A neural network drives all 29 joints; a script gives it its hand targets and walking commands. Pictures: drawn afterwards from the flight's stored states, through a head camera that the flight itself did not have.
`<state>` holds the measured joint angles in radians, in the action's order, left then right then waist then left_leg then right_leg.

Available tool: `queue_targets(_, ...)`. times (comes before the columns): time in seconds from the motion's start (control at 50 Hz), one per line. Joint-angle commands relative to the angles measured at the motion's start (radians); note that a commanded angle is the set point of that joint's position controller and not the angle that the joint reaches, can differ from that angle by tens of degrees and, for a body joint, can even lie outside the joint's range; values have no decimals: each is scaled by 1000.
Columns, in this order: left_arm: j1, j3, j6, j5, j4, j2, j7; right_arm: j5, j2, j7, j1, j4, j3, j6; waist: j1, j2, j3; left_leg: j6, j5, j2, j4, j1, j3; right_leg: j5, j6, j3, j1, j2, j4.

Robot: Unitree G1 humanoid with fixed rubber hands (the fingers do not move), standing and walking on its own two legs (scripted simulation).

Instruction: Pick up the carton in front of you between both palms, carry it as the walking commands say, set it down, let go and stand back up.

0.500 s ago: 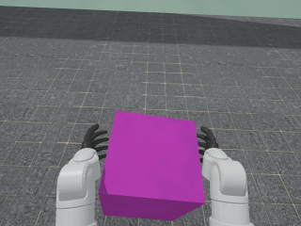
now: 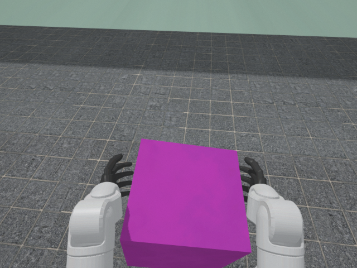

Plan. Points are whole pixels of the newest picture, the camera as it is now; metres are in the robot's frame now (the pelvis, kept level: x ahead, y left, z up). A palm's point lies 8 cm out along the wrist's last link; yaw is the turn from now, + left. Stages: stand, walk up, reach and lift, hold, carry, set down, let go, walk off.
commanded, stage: carry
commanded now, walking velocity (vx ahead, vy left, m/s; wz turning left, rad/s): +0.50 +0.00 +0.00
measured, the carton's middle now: (179, 211) +0.26 +0.01 +0.00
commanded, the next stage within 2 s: none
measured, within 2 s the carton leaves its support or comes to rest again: neither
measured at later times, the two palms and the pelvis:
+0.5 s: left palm (125, 98) +0.58 +0.18 +0.08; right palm (221, 101) +0.56 -0.11 +0.08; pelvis +0.31 +0.05 +0.01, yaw -4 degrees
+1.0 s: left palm (145, 54) +0.85 +0.15 +0.09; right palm (220, 57) +0.84 -0.15 +0.08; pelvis +0.58 +0.01 +0.00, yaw -1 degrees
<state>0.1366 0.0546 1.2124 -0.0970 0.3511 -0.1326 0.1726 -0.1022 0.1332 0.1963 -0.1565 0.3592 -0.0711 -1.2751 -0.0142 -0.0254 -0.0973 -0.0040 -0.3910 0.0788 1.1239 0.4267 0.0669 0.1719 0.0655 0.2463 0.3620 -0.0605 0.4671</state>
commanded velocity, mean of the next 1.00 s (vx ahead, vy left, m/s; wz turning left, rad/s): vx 0.27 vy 0.00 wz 0.00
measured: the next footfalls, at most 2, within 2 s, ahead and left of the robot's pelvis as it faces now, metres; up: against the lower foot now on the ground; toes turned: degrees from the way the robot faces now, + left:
left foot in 0.34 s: +0.39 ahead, +0.13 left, +0.00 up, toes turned +10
right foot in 0.80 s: +0.68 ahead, -0.10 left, +0.00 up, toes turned +6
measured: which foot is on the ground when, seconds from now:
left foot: up 0.00-0.32, down 0.34-0.82, up 0.84-0.98, down 1.00-1.00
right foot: down 0.00-0.34, up 0.36-0.78, down 0.80-1.00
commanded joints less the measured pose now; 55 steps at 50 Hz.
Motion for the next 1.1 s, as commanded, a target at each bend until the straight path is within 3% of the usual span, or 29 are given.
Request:
queue_targets(0.0, 409, -663, -12, 421, 107, -1040, -274, 388, 1033, -261, -415, 112, 707, 83, -2, 132, -243, 4, 162, 62, -161, 210, -5, 54, 60, -287, -353, -261, -318)
queue_targets(0.12, 376, -662, 2, 422, 152, -965, -271, 375, 983, -245, -390, 157, 698, 73, -4, 158, -127, 16, 319, 27, -506, 167, 88, -101, 53, -147, -360, -205, -332)
queue_targets(0.22, 336, -641, 32, 388, 124, -893, -255, 382, 906, -251, -369, 134, 678, 34, -10, 173, -97, 2, 339, -4, -635, 86, 143, -249, 26, -108, -421, -195, -241)
queue_targets(0.24, 341, -639, 36, 384, 117, -888, -253, 384, 897, -253, -370, 126, 673, 29, -6, 172, -102, -4, 320, -14, -658, 34, 158, -292, 16, -96, -420, -191, -189)
queue_targets(0.26, 349, -640, 41, 381, 110, -888, -252, 385, 888, -254, -351, 103, 663, 26, 11, 130, -148, -19, 280, -48, -698, -112, 185, -362, -7, -50, -386, -158, -45)
queue_targets(0.28, 354, -641, 45, 379, 97, -881, -250, 382, 881, -257, -348, 91, 650, 25, 30, 84, -216, -34, 220, -39, -712, -327, 177, -351, -38, -5, -276, -123, 134)
queue_targets(0.3, 366, -645, 46, 381, 103, -885, -250, 377, 865, -260, -344, 80, 637, 28, 46, -121, -292, -106, 185, 184, -763, -551, -160, -116, -84, -3, -41, -49, 430)
queue_targets(0.32, 372, -661, 46, 392, 114, -900, -254, 379, 886, -264, -338, 66, 634, 36, 34, -339, -321, -193, 262, 350, -857, -708, -531, 300, -118, -70, 249, 73, 654)
queue_targets(0.34, 396, -669, 41, 399, 101, -926, -258, 393, 929, -272, -367, 68, 651, 43, 38, -225, -312, -230, 385, 349, -857, -738, -488, 321, -91, -166, 342, 28, 772)
queue_targets(0.38, 418, -687, 13, 398, 99, -1002, -268, 409, 1015, -285, -408, 114, 671, 70, 33, -94, -301, -170, 475, 307, -838, -623, -323, 262, -68, -223, 342, -44, 774)
queue_targets(0.4, 422, -696, -1, 400, 110, -1030, -270, 410, 1039, -289, -414, 109, 669, 82, 30, -71, -296, -148, 445, 293, -864, -552, -267, 194, -65, -239, 298, -75, 706)
queue_targets(0.44, 389, -699, -25, 396, 95, -1065, -263, 412, 1065, -294, -413, 114, 679, 100, 31, -75, -277, -108, 353, 261, -912, -484, -166, 126, -59, -211, 256, -74, 586)
queue_targets(0.5, 346, -702, -48, 377, 115, -1070, -249, 421, 1056, -301, -378, 128, 695, 112, 33, -93, -235, -125, 295, 241, -971, -481, -92, 39, -70, -165, 276, -64, 449)
queue_targets(0.54, 324, -701, -50, 364, 123, -1053, -242, 423, 1030, -301, -362, 141, 696, 113, 32, -100, -192, -127, 328, 215, -980, -495, -35, -21, -79, -143, 293, -60, 330)
queue_targets(0.64, 329, -701, -21, 378, 175, -974, -232, 408, 934, -286, -328, 182, 684, 88, 31, -136, -113, -81, 842, 154, -853, -488, 129, -148, -86, -31, 177, 20, 100)
queue_targets(0.7, 315, -691, 10, 395, 179, -918, -237, 389, 887, -270, -314, 189, 667, 62, 15, -112, -147, -33, 878, 121, -667, -424, 190, -293, -83, 34, -61, 62, -33)
queue_targets(0.72, 325, -681, 19, 395, 174, -900, -239, 381, 867, -265, -312, 184, 658, 52, 12, -74, -176, 3, 857, 92, -571, -373, 201, -392, -72, 28, -198, 50, -111)
queue_targets(0.74, 334, -672, 25, 395, 167, -890, -242, 375, 850, -261, -319, 185, 654, 44, 8, -18, -237, 39, 676, 62, -456, -252, 178, -616, -46, -60, -391, -54, -87)
queue_targets(0.76, 315, -656, 28, 395, 153, -874, -242, 379, 845, -259, -343, 192, 663, 34, -5, 143, -316, 75, 294, -4, -270, -52, 148, -1056, 35, -294, -602, -244, -1)
queue_targets(0.78, 322, -646, 29, 394, 146, -876, -241, 398, 868, -261, -358, 179, 681, 24, -7, 243, -382, 76, -162, -50, -172, -4, 50, -1267, 140, -422, -646, -358, -34)
queue_targets(0.8, 324, -647, 31, 395, 158, -895, -243, 407, 885, -264, -358, 175, 686, 25, -2, 174, -377, 50, -218, -19, -183, -1, -32, -1098, 156, -386, -609, -367, -48)
queue_targets(0.82, 326, -656, 26, 399, 150, -928, -247, 411, 912, -266, -372, 183, 702, 27, -4, 124, -381, 36, -202, -11, -242, -1, -22, -929, 127, -352, -582, -333, -75)
queue_targets(0.86, 332, -653, 8, 404, 154, -977, -255, 418, 980, -272, -396, 177, 720, 42, 0, 169, -356, 23, -171, 1, -495, -77, -25, -721, 75, -251, -477, -261, -136)
queue_targets(0.9, 342, -644, -2, 404, 140, -1015, -261, 409, 1005, -271, -402, 178, 721, 58, 1, 217, -370, 21, -75, -23, -634, -161, 22, -531, 41, -211, -444, -211, -136)
queue_targets(0.94, 366, -656, -9, 408, 160, -1024, -265, 405, 1003, -267, -405, 198, 717, 71, 12, 159, -364, 19, 170, 3, -742, -275, 43, -394, 10, -165, -382, -195, -116)
queue_targets(1.02, 411, -666, 2, 406, 175, -977, -267, 387, 979, -270, -406, 167, 691, 63, 8, 3, -281, 14, 426, 101, -716, -280, -20, -285, -37, -122, -267, -118, -50)
queue_targets(1.08, 357, -652, 23, 384, 99, -959, -265, 377, 951, -274, -368, 106, 671, 39, 15, 14, -273, 31, 538, 103, -668, -286, -2, -472, -44, -130, -283, -124, 9)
